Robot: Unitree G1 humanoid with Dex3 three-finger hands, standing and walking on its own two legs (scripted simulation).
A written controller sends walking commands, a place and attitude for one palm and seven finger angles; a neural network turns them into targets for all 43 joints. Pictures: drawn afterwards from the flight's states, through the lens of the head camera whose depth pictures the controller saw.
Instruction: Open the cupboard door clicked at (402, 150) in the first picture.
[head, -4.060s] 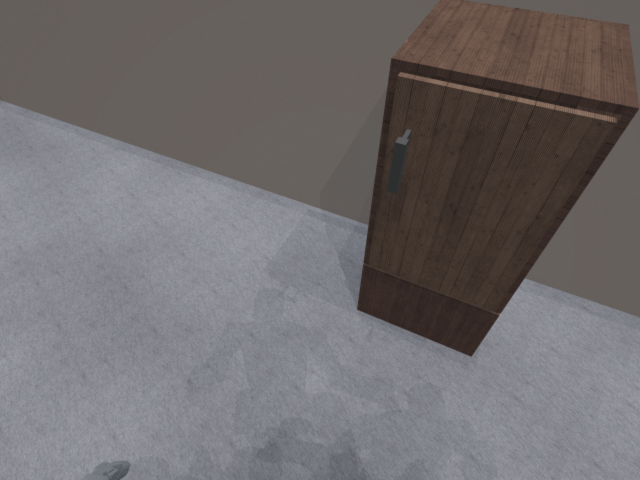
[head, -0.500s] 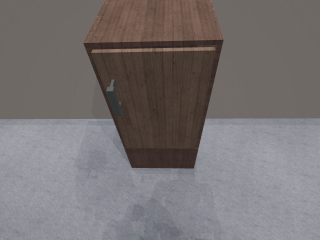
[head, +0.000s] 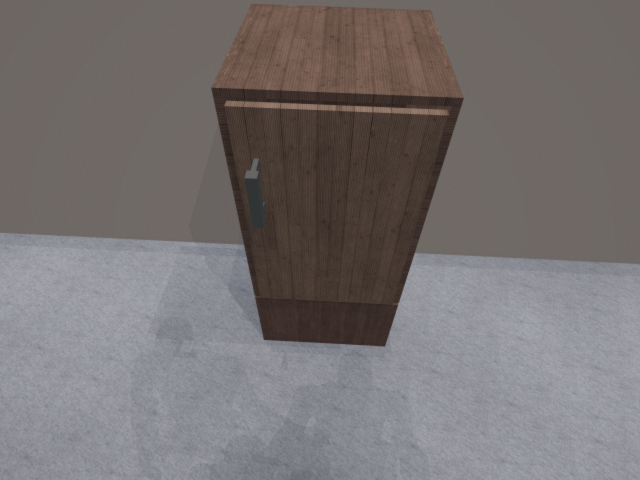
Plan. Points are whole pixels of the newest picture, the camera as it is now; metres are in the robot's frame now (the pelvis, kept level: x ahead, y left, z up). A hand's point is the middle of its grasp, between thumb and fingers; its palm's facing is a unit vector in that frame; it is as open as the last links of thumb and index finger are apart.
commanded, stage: come to a stop and stand still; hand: left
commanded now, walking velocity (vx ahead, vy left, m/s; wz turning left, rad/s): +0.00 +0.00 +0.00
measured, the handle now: (257, 193) +0.61 +0.17 -0.04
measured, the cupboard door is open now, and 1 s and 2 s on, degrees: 0 0 0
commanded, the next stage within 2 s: look again from close up in 0.40 s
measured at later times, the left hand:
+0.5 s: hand out of the picture -0.03 +0.15 -0.17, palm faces +0.04 -0.99 -0.16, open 7.4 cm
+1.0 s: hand out of the picture +0.01 +0.20 -0.17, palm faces +0.02 -0.98 -0.22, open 7.4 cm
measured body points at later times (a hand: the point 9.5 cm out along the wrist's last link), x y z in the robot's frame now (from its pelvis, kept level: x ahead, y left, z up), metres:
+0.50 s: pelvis -0.02 -0.01 +0.01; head -0.01 +0.00 +0.46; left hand -0.03 +0.20 -0.16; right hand -0.06 -0.21 -0.16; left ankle -0.01 +0.11 -0.74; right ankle -0.01 -0.12 -0.74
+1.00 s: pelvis +0.00 +0.02 +0.00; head +0.01 +0.01 +0.45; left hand +0.01 +0.25 -0.15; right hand +0.02 -0.21 -0.16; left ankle -0.01 +0.11 -0.74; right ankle -0.01 -0.12 -0.74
